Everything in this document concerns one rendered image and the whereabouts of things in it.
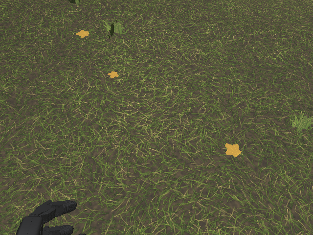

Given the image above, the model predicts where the robot left hand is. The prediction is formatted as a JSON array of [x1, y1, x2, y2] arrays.
[[16, 200, 86, 235]]

